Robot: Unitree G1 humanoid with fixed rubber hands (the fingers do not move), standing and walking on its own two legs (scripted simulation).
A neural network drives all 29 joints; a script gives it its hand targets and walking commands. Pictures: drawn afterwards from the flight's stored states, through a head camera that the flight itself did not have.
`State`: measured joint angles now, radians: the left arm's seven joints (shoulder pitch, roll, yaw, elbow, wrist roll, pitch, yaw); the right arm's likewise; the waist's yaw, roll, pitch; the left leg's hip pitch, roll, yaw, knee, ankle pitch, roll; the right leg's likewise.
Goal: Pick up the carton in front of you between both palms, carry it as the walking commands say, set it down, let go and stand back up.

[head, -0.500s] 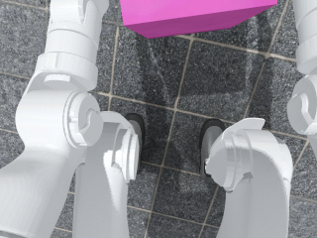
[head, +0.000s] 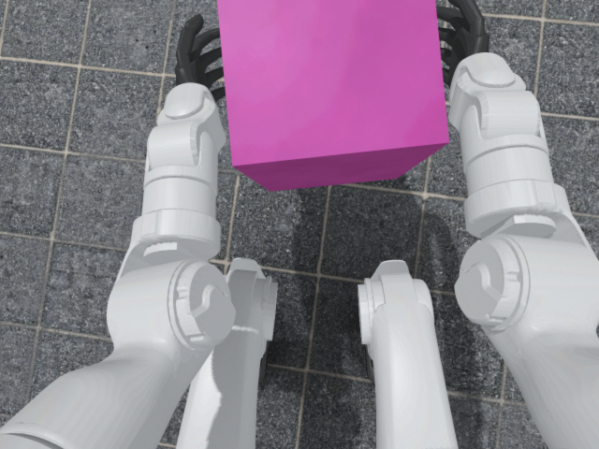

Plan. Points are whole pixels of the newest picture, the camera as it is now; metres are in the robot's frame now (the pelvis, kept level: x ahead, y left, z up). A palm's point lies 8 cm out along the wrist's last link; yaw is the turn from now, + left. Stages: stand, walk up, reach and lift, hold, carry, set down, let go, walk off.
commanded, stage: reach and lift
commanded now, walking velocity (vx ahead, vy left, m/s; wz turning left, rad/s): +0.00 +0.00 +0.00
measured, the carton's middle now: (327, 98) +0.54 -0.02 -0.14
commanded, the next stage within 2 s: none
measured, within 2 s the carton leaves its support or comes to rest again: neither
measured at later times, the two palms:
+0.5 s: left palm (125, 58) +0.49 +0.14 +0.07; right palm (530, 35) +0.50 -0.16 +0.06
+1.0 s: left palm out of the picture +0.44 +0.14 +0.22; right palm out of the picture +0.44 -0.15 +0.22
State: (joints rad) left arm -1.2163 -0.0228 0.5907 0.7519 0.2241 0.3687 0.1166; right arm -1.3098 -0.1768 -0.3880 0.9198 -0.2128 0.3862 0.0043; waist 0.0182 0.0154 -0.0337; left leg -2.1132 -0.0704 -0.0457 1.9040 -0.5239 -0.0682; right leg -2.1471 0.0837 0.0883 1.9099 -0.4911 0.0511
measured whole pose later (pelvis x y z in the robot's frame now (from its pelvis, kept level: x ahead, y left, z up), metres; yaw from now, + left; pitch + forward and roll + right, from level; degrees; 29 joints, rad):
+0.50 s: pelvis +0.03 +0.00 +0.11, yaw -1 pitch +40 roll +2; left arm -0.89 -0.09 0.49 0.57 0.20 0.42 0.09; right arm -0.94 -0.02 -0.38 0.66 -0.21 0.45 0.00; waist 0.02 0.02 -0.20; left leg -1.76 -0.06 -0.06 1.56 -0.50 -0.05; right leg -1.78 0.06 0.08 1.57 -0.48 0.04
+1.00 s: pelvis +0.07 +0.00 +0.24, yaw -1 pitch +23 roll +0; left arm -0.53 -0.15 0.40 0.54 0.22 0.38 0.05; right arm -0.54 0.10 -0.36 0.56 -0.23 0.40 -0.01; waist 0.01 0.01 -0.19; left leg -1.05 -0.04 -0.08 1.05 -0.41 -0.03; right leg -1.06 0.04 0.08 1.05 -0.39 0.03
